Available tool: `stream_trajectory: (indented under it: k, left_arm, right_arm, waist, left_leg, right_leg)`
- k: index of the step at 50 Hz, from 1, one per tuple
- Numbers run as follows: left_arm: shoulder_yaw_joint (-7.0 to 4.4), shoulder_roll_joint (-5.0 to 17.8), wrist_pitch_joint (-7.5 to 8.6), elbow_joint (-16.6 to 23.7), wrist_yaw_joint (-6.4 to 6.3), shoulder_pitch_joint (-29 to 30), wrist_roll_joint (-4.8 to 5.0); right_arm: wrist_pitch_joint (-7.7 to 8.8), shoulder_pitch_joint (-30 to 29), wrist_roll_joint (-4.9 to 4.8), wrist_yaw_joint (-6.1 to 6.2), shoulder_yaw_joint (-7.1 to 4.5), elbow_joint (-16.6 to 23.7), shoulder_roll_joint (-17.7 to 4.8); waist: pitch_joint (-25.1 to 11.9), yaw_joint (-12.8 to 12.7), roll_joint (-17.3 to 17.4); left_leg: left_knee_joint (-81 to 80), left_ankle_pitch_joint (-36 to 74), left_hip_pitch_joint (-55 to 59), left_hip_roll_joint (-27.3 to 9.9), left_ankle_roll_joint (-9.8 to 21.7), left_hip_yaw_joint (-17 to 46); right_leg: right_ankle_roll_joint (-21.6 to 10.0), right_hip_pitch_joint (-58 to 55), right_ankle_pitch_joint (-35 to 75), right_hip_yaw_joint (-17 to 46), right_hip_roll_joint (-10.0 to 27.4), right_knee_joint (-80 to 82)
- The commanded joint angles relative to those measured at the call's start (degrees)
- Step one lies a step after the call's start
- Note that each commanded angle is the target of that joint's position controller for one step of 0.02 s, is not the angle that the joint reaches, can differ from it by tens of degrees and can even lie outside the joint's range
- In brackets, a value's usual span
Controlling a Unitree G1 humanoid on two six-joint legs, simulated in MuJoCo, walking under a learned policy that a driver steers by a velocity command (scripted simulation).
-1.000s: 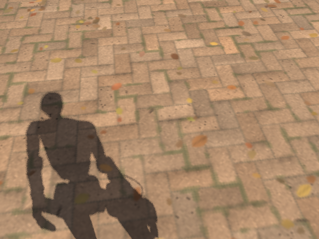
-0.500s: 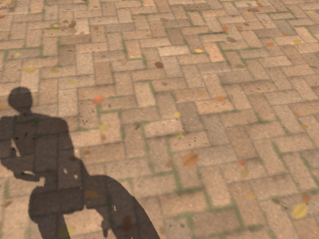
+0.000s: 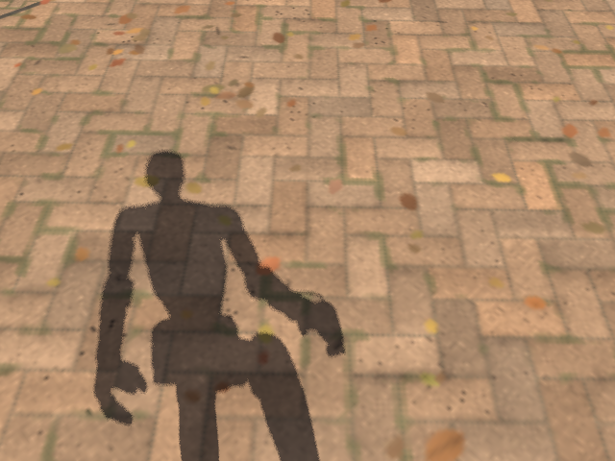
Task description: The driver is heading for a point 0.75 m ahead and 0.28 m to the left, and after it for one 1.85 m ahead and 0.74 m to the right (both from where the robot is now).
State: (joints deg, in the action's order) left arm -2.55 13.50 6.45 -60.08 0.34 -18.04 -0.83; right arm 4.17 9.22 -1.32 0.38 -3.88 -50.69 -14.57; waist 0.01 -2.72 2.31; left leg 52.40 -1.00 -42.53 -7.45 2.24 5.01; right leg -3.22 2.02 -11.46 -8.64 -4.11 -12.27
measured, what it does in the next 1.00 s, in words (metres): walks ahead, turning left: left foot, then right foot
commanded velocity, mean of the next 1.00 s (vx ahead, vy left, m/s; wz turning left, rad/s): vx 0.36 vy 0.00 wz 0.55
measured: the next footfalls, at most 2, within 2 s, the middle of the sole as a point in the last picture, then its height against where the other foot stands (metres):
left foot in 0.22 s outside the picture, level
right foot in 0.70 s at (310, 407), level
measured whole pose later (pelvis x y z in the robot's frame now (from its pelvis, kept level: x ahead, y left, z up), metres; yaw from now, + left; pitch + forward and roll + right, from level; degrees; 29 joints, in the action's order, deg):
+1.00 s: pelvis +0.48 +0.10 +0.00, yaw +35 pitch +2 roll -1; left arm -3.4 15.7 1.2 -44.6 -1.1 -6.8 -0.8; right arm -2.9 11.3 -0.9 1.5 -4.3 -34.8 -17.9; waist 4.0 -1.0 1.2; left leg 54.0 -19.9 -32.7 -3.5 -3.1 0.8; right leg -1.7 18.1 -6.3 -7.7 2.1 -22.4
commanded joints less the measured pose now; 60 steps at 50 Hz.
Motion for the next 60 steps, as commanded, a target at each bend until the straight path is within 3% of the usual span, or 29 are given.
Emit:
stream_trajectory:
  k: [1,6,8,10,11,12,13,14,15,17,21,26,30,33,34,35,36,37,38,39,42,44,48,54,56,57,58,59,60]
  left_arm:
    - [-1.24,8.6,0.81,4.0,-1.01,3.0,0.46]
    - [-1.89,10.5,-1.51,2.9,-1.3,-1.8,1.43]
    - [-2.38,12.1,-2.47,4.1,-1.62,0.0,1.44]
    - [-2.46,12.5,-3.52,5.5,-2.12,1.9,1.26]
    - [-1.79,11.1,-3.12,7.1,-2.19,1.1,0.55]
    - [1.09,1.6,-1.02,9.7,-0.72,-5.2,-0.63]
    - [-0.13,7.8,1.78,10.8,0.24,1.7,1.76]
    - [-0.8,9.8,3.06,12.7,0.57,7.1,3.55]
    - [-0.59,9.2,3.51,13.0,0.22,8.3,2.9]
    - [-1.54,9.7,2.26,12.6,-0.29,6.8,1.41]
    - [-1.53,7.2,-0.23,15.0,-0.72,9.0,-0.16]
    - [-0.73,5.3,0.17,18.8,-0.4,19.7,0.32]
    - [-1.32,7.2,0.71,21.5,0.15,22.7,0.42]
    - [-2.31,9.4,1.43,20.8,0.42,18.0,0.23]
    - [-2.75,10.5,1.8,20.0,0.2,13.4,-0.43]
    - [-3.48,14.1,1.83,19.6,-0.28,5.8,-1.77]
    - [-3.31,15.1,0.72,19.6,-0.36,3.3,-2.43]
    - [-3.65,13.8,-0.52,19.5,-0.07,3.4,0.26]
    - [-2.55,9.3,-1.46,21.6,-0.57,6.7,0.43]
    - [-1.68,7.3,-2.48,21.9,-0.99,9.9,0.25]
    - [-1.78,8.5,-3.59,21.3,-1.3,14.2,-0.8]
    - [-2.4,9.7,-3.36,20.5,-1.34,14.1,-0.77]
    - [-3.16,11.5,-4.36,20.1,-1.77,15.1,0.11]
    - [-3.95,13.7,-5.79,18.7,-1.2,14.1,1.63]
    - [-3.9,13.0,-6.21,17.8,-0.92,13.0,2.49]
    - [-3.26,10.4,-6.42,17.2,-0.65,11.9,2.22]
    - [-1.88,5.8,-6.41,18.5,0.0,13.5,0.7]
    - [-2.36,7.1,-5.26,22.3,-0.01,17.3,0.42]
    - [-3.48,11.0,-4.07,22.8,0.17,20.7,1.72]
  right_arm:
    - [0.52,-3.9,0.35,-1.16,0.5,4.2,-0.9]
    - [0.3,-10.8,0.07,-3.35,0.92,9.4,-1.3]
    - [0.1,-8.3,-0.04,-4.06,0.04,10.6,-3.3]
    - [-0.14,5.9,-0.32,-3.94,-2.77,7.8,-8.1]
    - [-0.66,15.4,-0.25,-2.66,-5.02,6.0,-13.8]
    - [-0.39,14.6,-0.25,-2.47,-5.64,6.4,-19.0]
    - [-0.09,17.3,0.46,-2.36,-4.19,7.3,-13.8]
    - [0.36,14.6,0.98,-2.14,-3.44,7.3,-10.9]
    - [0.64,10.2,0.68,-2.07,-2.92,8.4,-9.3]
    - [0.75,3.9,1.43,-2.02,-1.91,10.6,-6.5]
    - [0.96,5.6,0.57,-0.87,-2.44,10.8,-8.9]
    - [0.14,9.8,0.19,0.32,-2.82,10.3,-9.9]
    - [-1.24,12.7,0.05,0.87,-2.9,9.3,-9.7]
    - [-2.4,9.9,0.27,1.84,-2.79,11.3,-9.1]
    - [-2.47,7.6,0.22,1.85,-2.41,12.6,-8.2]
    - [-2.22,6.4,1.09,1.78,-1.31,15.1,-5.2]
    - [-2.04,20.5,1.1,1.46,-0.34,14.1,-1.4]
    - [-2.22,24.7,-0.07,1.01,-1.15,13.2,-8.6]
    - [-3.22,17.1,-0.62,1.26,-2.28,13.4,-12.1]
    - [-4.31,11.8,-0.21,1.64,-2.58,14.6,-12.7]
    - [-6.76,10.7,-0.06,1.96,-2.09,16.0,-8.3]
    - [-6.68,10.2,0.2,2.07,-1.44,17.1,-6.0]
    - [-6.58,7.0,0.55,1.25,-1.22,18.7,-6.4]
    - [-7.33,3.3,0.62,-0.56,-1.92,21.0,-7.8]
    - [-7.25,6.5,0.6,-0.76,-2.62,19.4,-8.0]
    - [-7.12,10.5,0.46,-0.34,-3.54,17.9,-9.5]
    - [-6.72,15.4,0.42,0.53,-4.98,17.3,-14.9]
    - [-5.14,15.5,1.22,0.04,-5.45,18.9,-20.2]
    - [-3.42,14.0,1.81,-0.34,-4.53,19.0,-16.5]
  waist:
    - [4.1,0.5,-3.5]
    - [5.6,-1.2,-3.6]
    - [2.6,1.3,-6.1]
    - [-5.4,9.3,-6.7]
    - [-11.5,12.6,-0.1]
    - [-18.0,5.3,13.7]
    - [-22.2,9.7,7.6]
    - [-14.0,9.9,5.7]
    - [-9.4,7.3,-0.8]
    - [-5.4,2.6,-2.4]
    - [-2.2,1.4,-1.5]
    - [-0.4,5.4,1.9]
    - [-0.8,6.2,3.9]
    - [-3.4,3.3,5.7]
    - [-6.3,0.5,5.2]
    - [-15.0,-2.2,-0.5]
    - [-24.2,3.4,-16.7]
    - [-27.9,3.5,-17.4]
    - [-19.7,1.1,-11.3]
    - [-13.4,0.9,-7.3]
    - [-4.1,4.1,-9.3]
    - [-4.6,4.1,-10.1]
    - [-8.3,3.4,-9.3]
    - [-5.6,2.7,-10.6]
    - [-6.0,4.0,-8.9]
    - [-5.9,5.1,-5.4]
    - [-4.3,6.0,9.6]
    - [-2.4,6.5,14.8]
    - [-0.9,7.7,9.0]
  left_leg:
    - [-9.0,7.8,3.9,0.3,0.0,-3.3]
    - [-15.7,-0.7,-0.7,2.0,2.1,-6.7]
    - [-16.1,-6.8,6.1,5.4,4.1,-10.2]
    - [-19.4,-6.6,25.8,10.7,7.4,-12.3]
    - [-21.1,-6.5,43.8,3.8,11.1,0.6]
    - [-27.6,-15.5,63.8,-10.5,22.3,34.5]
    - [-35.2,-18.1,67.0,-12.0,22.0,42.8]
    - [-35.3,-12.9,62.1,-10.2,18.7,33.8]
    - [-35.3,-6.4,52.9,-7.8,16.9,26.2]
    - [-37.3,3.9,38.6,-4.2,15.0,17.6]
    - [-40.1,10.0,30.4,-1.3,15.1,11.5]
    - [-38.8,2.7,28.1,2.8,10.7,8.2]
    - [-31.2,9.5,32.1,2.5,7.7,11.9]
    - [-22.6,13.1,36.3,2.6,5.6,16.4]
    - [-16.1,14.1,34.8,5.5,3.5,15.1]
    - [-1.2,1.8,26.5,9.2,0.6,11.5]
    - [16.4,-44.5,10.8,17.2,-2.8,7.5]
    - [25.0,-40.6,5.5,11.7,-3.8,7.2]
    - [27.7,-35.0,1.8,9.4,-5.4,5.0]
    - [26.1,-30.7,1.1,7.7,-6.2,2.3]
    - [18.5,-26.0,9.4,5.0,-6.3,-1.2]
    - [12.7,-24.3,10.8,4.7,-6.3,-2.9]
    - [2.7,-17.4,14.8,2.9,-5.5,-3.6]
    - [-12.5,-16.0,21.3,4.4,-2.0,-7.3]
    - [-20.6,-13.6,29.2,6.9,0.8,-9.5]
    - [-24.4,-14.6,35.7,7.0,2.9,-7.1]
    - [-31.6,-15.6,42.6,-5.8,8.4,12.5]
    - [-38.6,-29.1,41.9,-13.7,18.1,34.0]
    - [-42.1,-36.5,40.7,-12.7,17.5,33.2]
  right_leg:
    - [-7.0,6.1,15.0,3.2,16.0,7.1]
    - [-5.5,-7.7,22.7,0.8,20.3,0.5]
    - [-4.0,-9.3,40.9,-1.2,20.7,-6.8]
    - [-1.5,-4.7,51.7,-3.8,18.1,-26.6]
    - [1.0,9.4,35.7,-4.3,15.4,-45.1]
    - [4.2,35.4,-18.5,2.2,2.4,-65.0]
    - [2.6,42.2,-20.7,14.0,2.6,-70.1]
    - [1.0,46.9,-15.5,14.2,5.4,-69.2]
    - [0.5,44.6,-10.5,14.0,8.1,-64.4]
    - [1.4,35.7,-6.9,14.1,11.2,-56.8]
    - [5.2,34.2,-1.1,12.1,10.5,-45.1]
    - [6.0,30.4,16.3,10.9,6.1,-23.2]
    - [4.6,26.9,17.0,11.3,2.6,-16.0]
    - [2.4,21.7,13.5,11.9,2.1,-12.2]
    - [0.7,14.0,20.2,11.8,4.1,-9.1]
    - [-3.3,-2.7,38.0,19.8,14.7,-13.9]
    - [-14.4,-21.5,58.9,38.0,31.2,-18.0]
    - [-16.8,-21.4,39.3,46.2,33.8,-15.6]
    - [-14.0,-14.9,28.3,38.0,29.0,-12.9]
    - [-11.4,-6.8,22.7,30.7,25.4,-10.9]
    - [-9.5,12.5,17.6,18.6,18.7,-4.5]
    - [-10.9,12.5,22.9,15.1,19.2,-3.2]
    - [-11.6,9.8,22.1,11.3,21.8,-2.8]
    - [-8.0,8.4,9.7,7.8,23.0,-5.0]
    - [-4.4,11.9,-4.0,5.6,21.3,-8.6]
    - [-1.5,17.5,-12.9,3.1,18.6,-14.7]
    - [3.6,31.4,-22.4,-3.4,11.4,-35.6]
    - [4.6,46.9,-26.4,5.4,3.8,-46.9]
    - [3.0,49.3,-21.1,11.8,6.1,-50.7]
